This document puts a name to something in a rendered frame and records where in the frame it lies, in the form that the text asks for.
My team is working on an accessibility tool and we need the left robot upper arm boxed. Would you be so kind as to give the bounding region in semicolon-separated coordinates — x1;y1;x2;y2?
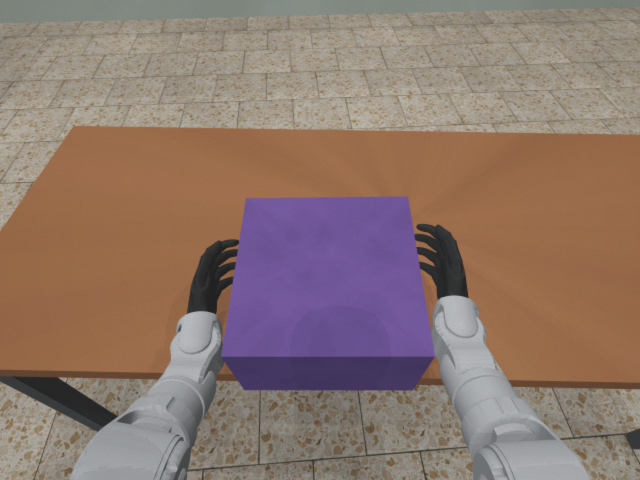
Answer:
75;421;191;480

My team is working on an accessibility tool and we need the robot right forearm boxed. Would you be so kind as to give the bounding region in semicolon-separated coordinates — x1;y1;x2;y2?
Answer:
431;295;591;480

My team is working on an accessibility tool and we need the right robot upper arm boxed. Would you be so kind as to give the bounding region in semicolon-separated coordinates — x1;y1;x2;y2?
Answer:
473;440;588;480

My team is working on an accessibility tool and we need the robot right hand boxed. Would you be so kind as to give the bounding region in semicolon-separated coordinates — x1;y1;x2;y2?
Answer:
414;224;468;300

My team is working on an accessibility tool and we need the robot left hand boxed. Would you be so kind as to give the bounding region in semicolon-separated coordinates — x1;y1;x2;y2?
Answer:
187;239;239;314

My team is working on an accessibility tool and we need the carton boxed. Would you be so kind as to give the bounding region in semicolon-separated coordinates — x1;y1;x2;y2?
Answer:
221;196;435;390

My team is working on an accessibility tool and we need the table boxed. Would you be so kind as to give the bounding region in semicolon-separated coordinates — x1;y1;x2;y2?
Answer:
0;126;640;449

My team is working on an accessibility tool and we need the robot left forearm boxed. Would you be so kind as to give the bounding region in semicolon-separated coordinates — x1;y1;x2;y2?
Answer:
69;311;225;480

